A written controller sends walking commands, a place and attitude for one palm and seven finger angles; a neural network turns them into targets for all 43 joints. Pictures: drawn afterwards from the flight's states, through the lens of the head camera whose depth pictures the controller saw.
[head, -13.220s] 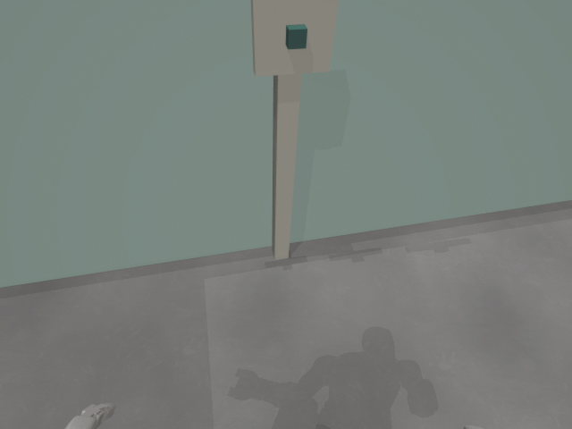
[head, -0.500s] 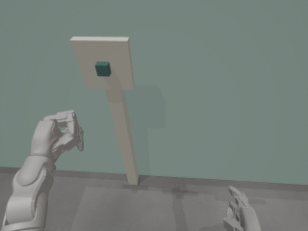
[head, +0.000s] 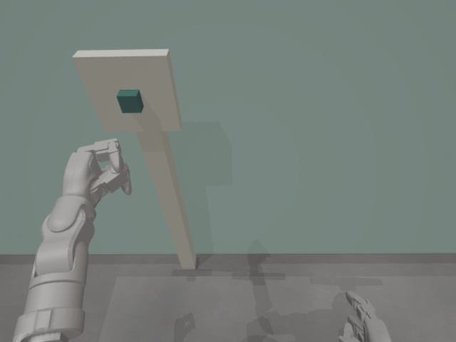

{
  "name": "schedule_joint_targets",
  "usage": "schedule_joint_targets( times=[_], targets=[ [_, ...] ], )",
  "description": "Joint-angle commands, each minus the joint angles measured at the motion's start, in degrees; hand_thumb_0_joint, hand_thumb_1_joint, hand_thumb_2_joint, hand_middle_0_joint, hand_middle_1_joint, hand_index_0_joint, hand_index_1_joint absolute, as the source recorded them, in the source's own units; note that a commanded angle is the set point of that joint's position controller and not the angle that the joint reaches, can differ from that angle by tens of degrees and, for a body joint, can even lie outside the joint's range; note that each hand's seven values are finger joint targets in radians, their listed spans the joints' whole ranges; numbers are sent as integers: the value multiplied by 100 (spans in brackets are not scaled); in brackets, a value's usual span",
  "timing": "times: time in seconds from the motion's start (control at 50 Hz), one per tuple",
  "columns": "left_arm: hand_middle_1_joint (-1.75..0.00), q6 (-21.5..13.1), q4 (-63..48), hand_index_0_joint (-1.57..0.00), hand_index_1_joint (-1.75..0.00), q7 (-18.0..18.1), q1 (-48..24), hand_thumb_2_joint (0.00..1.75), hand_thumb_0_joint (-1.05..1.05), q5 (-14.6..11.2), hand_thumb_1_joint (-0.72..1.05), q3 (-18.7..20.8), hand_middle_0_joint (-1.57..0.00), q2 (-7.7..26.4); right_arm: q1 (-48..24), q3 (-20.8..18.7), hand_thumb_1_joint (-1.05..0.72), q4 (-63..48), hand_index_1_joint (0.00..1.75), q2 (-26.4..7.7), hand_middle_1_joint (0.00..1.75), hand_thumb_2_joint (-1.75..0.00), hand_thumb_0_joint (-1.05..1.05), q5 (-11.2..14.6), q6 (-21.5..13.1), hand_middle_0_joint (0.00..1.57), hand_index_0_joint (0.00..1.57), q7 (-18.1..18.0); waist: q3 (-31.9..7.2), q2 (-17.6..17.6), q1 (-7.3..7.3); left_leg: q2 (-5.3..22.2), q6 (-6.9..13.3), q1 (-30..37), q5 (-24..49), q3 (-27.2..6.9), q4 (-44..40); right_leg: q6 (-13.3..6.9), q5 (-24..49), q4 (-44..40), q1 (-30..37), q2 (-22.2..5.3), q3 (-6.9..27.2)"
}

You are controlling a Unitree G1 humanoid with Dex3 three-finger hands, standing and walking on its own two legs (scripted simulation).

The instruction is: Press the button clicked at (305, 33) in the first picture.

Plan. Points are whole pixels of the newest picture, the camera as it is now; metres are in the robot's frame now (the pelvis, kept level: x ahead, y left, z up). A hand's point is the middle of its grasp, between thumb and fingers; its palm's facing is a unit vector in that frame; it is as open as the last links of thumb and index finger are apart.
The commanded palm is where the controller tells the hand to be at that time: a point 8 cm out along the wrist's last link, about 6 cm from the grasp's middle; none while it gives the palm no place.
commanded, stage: aim a knuckle at the button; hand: left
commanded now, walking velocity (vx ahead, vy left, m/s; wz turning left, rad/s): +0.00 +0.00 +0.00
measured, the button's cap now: (131, 100) +0.53 +0.25 +0.16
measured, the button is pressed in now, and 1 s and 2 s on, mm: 0 0 0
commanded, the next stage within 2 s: press the button with the knuckle in 1.58 s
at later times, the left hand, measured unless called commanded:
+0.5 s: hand (147, 146) +0.42 +0.19 +0.13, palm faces +0.10 -0.99 -0.03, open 3.1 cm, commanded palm +0.40 +0.25 +0.13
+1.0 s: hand (137, 143) +0.42 +0.21 +0.14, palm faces +0.08 -1.00 -0.01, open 3.1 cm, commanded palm +0.40 +0.25 +0.13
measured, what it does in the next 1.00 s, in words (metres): stands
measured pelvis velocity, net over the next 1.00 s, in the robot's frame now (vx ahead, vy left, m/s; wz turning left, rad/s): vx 0.00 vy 0.01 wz -0.02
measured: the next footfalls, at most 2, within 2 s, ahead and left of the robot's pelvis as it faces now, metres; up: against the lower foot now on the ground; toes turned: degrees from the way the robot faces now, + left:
none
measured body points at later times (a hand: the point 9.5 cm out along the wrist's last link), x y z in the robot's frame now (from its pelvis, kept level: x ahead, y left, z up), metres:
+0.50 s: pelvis -0.01 +0.00 +0.00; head +0.02 -0.01 +0.44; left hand +0.41 +0.24 +0.13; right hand +0.10 -0.26 -0.12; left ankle -0.02 +0.14 -0.74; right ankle +0.00 -0.13 -0.74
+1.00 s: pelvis +0.00 +0.01 -0.01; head +0.03 +0.00 +0.44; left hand +0.41 +0.26 +0.14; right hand +0.07 -0.26 -0.12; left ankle -0.02 +0.14 -0.74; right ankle +0.00 -0.13 -0.74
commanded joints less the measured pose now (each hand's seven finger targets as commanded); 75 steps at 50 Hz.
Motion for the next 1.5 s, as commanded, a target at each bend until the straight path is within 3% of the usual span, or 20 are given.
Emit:
schedule_joint_targets(
  times=[0.0,0.06,0.18,0.24,0.36,0.4,0.5,0.56,0.6,0.68,0.74,0.84,0.92,1.04,1.18,1.24,1.32,1.38,1.44,1.48],
  targets=[
    [-150,-510,-1195,-130,-150,33,-2242,90,0,-80,90,319,-130,1103,-482,-280,-90,-869,30,-621,30,-90,0,29,-229,20,20,-24,-1544,-30,-54,-257,227,434,1817,-66,-228,-162,2006,-209,531,245,2],
    [-150,-613,-827,-130,-150,94,-2846,90,0,-44,90,232,-130,1127,-406,-275,-90,-748,30,-650,30,-90,0,39,-165,20,20,-55,-1321,-154,-195,-244,235,344,1546,-98,-228,-159,1711,-265,314,265,8],
    [-150,-709,46,-130,-150,182,-3209,90,0,100,90,388,-130,1364,-255,-289,-90,-695,30,-674,30,-90,0,15,13,20,20,-45,-1569,-81,-165,-259,232,210,1593,-86,-180,-171,1837,-177,402,226,57],
    [-150,-824,259,-130,-150,181,-3487,90,0,118,90,224,-130,1191,-179,-300,-90,-706,30,-674,30,-90,0,12,59,20,20,0,-1660,-27,-193,-262,227,205,1718,-75,-125,-184,2002,-122,372,227,55],
    [-150,-1116,1273,-130,-150,211,-4302,90,0,198,90,461,-130,1634,98,-338,-90,-545,30,-778,30,-90,0,-8,213,20,20,12,-1542,-429,-365,-257,266,-180,1256,-82,-47,-142,1616,-130,163,245,112],
    [-150,-1253,1522,-130,-150,222,-4596,90,0,263,90,441,-130,1671,176,-340,-90,-530,30,-771,30,-90,0,-16,245,20,20,28,-1633,-78,-373,-288,268,-209,1194,-52,-2,-155,1583,-95,104,228,169],
    [-150,-1675,2270,-130,-150,189,-5460,90,0,375,90,486,-130,1946,511,-389,-90,-377,30,-837,30,-90,0,-46,310,20,20,61,-1930,-134,-553,-284,285,-317,1120,-77,150,-148,1565,9,-12,259,202],
    [-150,-1869,2518,-130,-150,108,-5072,90,0,372,90,897,-130,2335,642,-427,-90,-425,30,-877,30,-90,0,-80,376,20,20,99,-2409,-138,-358,-299,289,-370,1443,-51,209,-174,2002,155,379,279,228],
    [-150,-1930,2480,-130,-150,38,-4702,90,0,344,90,908,-130,2226,654,-442,-90,-519,30,-855,30,-90,0,-80,396,20,20,146,-2533,-14,-258,-296,275,-364,1667,-15,208,-190,2289,227,487,275,205],
    [-150,-1831,2689,-130,-150,-116,-4181,90,0,247,90,822,-130,2038,677,-466,-90,-626,30,-905,30,-90,0,-31,493,20,20,209,-1949,-323,-284,-245,299,-663,1529,59,137,-168,2235,151,309,307,165],
    [-150,-1758,2654,-130,-150,-163,-4442,90,0,212,90,900,-130,2215,725,-495,-90,-637,30,-973,30,-90,0,-11,559,20,20,189,-1688,-462,-388,-240,317,-806,1101,68,89,-135,1772,34,92,308,200],
    [-150,-2071,1340,-130,-150,-130,-4919,90,0,202,90,850,-130,2251,652,-501,-90,-728,30,-853,30,-90,0,-43,515,20,20,160,-2441,387,-368,-235,307,-139,1582,30,179,-189,2062,127,252,350,236],
    [-150,-1963,1545,-130,-150,-130,-4773,90,0,125,90,427,-130,1676,611,-499,-90,-605,30,-833,30,-90,0,-15,449,20,20,143,-2073,329,-500,-180,271,-45,1472,-72,139,-196,1741,65,-112,392,120],
    [-150,-1390,2665,-130,-150,-15,-4936,90,0,257,90,291,-130,1539,606,-427,-90,-548,30,-906,30,-90,0,8,514,20,20,143,-1367,-148,-560,-212,261,-580,836,-150,75,-187,1131,22,-525,323,39],
    [-150,-2025,1675,-130,-150,341,-5420,90,0,329,90,413,-130,1620,623,-441,-90,-700,30,-807,30,-90,0,-104,448,20,20,255,-2698,191,-411,-167,187,164,1913,-244,341,-212,1879,355,-199,366,82],
    [-150,-1926,2112,-130,-150,362,-5058,90,0,345,90,621,-130,1786,606,-415,-90,-657,30,-826,30,-90,0,-102,479,20,20,249,-2362,-219,-371,-182,223,-243,1785,-165,287,-193,2040,331,14,360,88],
    [-150,-1619,2570,-130,-150,300,-4675,90,0,502,90,759,-130,2028,576,-397,-90,-704,30,-841,30,-90,0,-64,616,20,20,218,-1858,-120,-313,-221,255,-691,1433,-43,201,-191,1935,257,28,303,124],
    [-150,-1609,2197,-130,-150,153,-4636,90,0,427,90,570,-130,1784,566,-412,-90,-835,30,-816,30,-90,0,-50,651,20,20,231,-2123,75,-315,-222,264,-471,1725,-16,248,-214,2171,279,126,322,133],
    [-150,-1749,1706,-130,-150,24,-4779,90,0,228,90,575,-130,1754,611,-464,-90,-831,30,-823,30,-90,0,-54,622,20,20,205,-2451,-111,-360,-200,277,-236,1896,-29,299,-199,2371,258,278,364,144],
    [-150,-1788,1646,-130,-150,-25,-4731,90,0,125,90,446,-130,1589,602,-465,-90,-792,30,-819,30,-90,0,-31,605,20,20,187,-2317,-182,-417,-191,282,-222,1789,-47,275,-186,2267,207,215,384,126]
  ],
)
